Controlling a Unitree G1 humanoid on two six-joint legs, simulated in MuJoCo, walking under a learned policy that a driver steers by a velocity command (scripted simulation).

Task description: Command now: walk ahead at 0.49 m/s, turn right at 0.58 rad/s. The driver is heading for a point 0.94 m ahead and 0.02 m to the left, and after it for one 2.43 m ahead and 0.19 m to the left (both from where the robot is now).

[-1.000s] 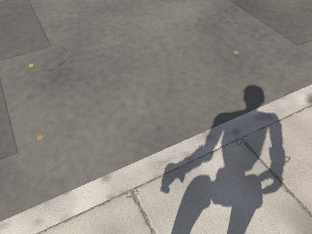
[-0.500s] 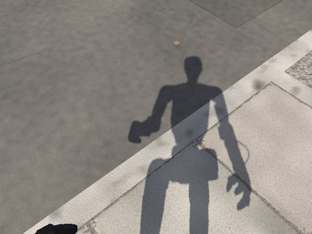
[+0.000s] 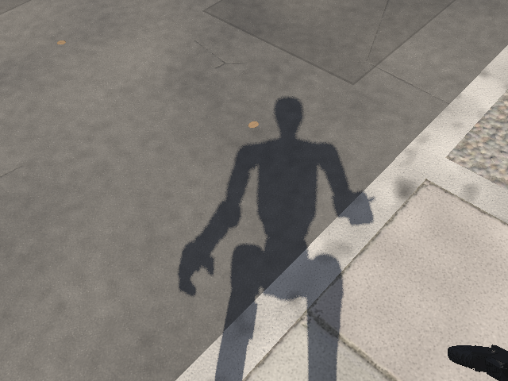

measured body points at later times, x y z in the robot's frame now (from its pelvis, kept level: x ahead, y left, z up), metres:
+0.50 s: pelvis +0.27 +0.01 +0.00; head +0.30 +0.00 +0.45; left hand +0.55 +0.17 -0.08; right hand +0.19 -0.27 -0.13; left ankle +0.20 +0.15 -0.74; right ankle +0.40 -0.17 -0.71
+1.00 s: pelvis +0.53 -0.09 +0.00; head +0.55 -0.09 +0.45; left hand +0.61 +0.19 -0.12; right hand +0.67 -0.35 -0.11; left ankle +0.74 +0.03 -0.69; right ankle +0.41 -0.16 -0.74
